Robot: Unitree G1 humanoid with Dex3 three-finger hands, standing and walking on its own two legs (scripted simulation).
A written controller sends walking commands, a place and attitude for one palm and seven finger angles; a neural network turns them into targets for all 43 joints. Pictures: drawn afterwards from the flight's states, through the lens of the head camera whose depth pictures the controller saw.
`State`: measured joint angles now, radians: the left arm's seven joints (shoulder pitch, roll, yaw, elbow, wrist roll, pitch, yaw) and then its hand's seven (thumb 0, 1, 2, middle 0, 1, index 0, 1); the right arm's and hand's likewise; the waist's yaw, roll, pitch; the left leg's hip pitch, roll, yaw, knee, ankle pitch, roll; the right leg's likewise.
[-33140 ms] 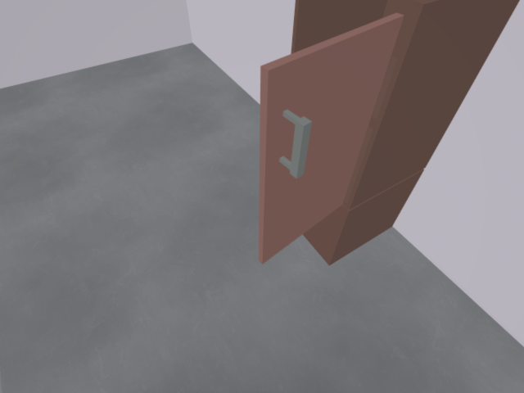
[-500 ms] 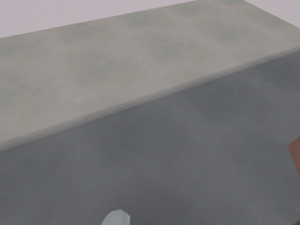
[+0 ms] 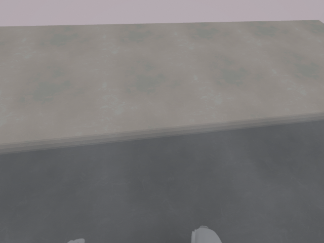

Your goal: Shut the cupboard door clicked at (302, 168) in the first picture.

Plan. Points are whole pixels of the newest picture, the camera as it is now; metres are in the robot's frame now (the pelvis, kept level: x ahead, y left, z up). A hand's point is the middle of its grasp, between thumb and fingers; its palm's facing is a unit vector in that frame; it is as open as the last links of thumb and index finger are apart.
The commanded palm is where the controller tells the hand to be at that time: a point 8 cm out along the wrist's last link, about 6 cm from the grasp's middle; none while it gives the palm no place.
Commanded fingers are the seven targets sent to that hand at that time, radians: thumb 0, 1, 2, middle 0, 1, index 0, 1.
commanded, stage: walk to a spot facing it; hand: left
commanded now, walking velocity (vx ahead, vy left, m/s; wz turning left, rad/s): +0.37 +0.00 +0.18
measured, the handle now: out of the picture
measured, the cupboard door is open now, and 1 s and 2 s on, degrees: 58 58 58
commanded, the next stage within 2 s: turn to face it in 0.34 s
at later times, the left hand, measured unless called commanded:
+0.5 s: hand (118, 203) +0.25 +0.14 -0.17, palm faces +0.22 -0.95 -0.22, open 7.2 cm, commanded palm none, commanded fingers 0.00 0.90 0.90 -0.20 -0.30 -0.20 -0.30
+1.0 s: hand (114, 184) +0.32 +0.17 -0.18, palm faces +0.07 -0.97 -0.25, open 7.4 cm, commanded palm none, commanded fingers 0.00 0.90 0.90 -0.20 -0.30 -0.20 -0.30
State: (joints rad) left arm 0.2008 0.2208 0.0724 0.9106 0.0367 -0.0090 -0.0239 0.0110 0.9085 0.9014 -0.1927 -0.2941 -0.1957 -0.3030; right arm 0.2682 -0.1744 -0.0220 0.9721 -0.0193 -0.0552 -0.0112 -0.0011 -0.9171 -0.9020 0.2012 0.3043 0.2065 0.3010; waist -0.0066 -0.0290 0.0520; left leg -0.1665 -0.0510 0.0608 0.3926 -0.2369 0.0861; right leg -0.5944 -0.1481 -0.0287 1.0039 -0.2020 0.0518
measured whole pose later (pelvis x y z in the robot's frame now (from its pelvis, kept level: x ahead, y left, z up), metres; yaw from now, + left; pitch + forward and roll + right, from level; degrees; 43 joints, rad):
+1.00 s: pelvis +0.28 -0.03 -0.03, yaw -2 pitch -1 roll +0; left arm 0.29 0.19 0.08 0.94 0.03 0.03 -0.01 0.01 0.91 0.90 -0.20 -0.29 -0.20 -0.30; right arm 0.13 -0.20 -0.05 0.95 -0.02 0.06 -0.01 0.00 -0.90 -0.90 0.20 0.30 0.21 0.30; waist 0.05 0.03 0.05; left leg -0.34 0.14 0.20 0.78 -0.45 -0.02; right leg -0.33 -0.02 -0.07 0.68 -0.32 -0.01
